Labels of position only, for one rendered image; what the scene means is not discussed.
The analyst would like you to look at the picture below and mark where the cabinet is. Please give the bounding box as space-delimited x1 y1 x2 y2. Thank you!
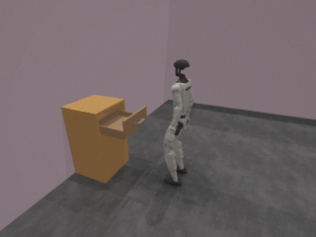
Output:
61 95 129 183

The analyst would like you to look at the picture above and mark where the right robot upper arm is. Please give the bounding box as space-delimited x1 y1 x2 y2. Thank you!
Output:
188 79 194 103

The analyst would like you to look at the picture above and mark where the right robot forearm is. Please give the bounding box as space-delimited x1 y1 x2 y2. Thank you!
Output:
185 102 194 118

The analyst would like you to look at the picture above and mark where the left robot upper arm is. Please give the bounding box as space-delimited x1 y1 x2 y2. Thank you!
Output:
171 83 183 112

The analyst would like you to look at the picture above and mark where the robot left hand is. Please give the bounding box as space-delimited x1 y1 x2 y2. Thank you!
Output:
164 131 175 149

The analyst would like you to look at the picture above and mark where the drawer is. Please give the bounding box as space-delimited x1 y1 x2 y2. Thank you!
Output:
98 106 147 140

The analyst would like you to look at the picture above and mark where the left robot forearm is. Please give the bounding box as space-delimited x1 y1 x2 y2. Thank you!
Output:
169 107 181 133

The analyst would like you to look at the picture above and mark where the robot right thigh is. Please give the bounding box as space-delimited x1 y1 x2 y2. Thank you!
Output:
173 119 189 150

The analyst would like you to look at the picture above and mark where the handle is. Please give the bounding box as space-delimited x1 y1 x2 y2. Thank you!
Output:
134 118 146 126

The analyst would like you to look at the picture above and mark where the robot right foot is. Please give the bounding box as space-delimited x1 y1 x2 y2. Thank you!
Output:
176 166 188 174

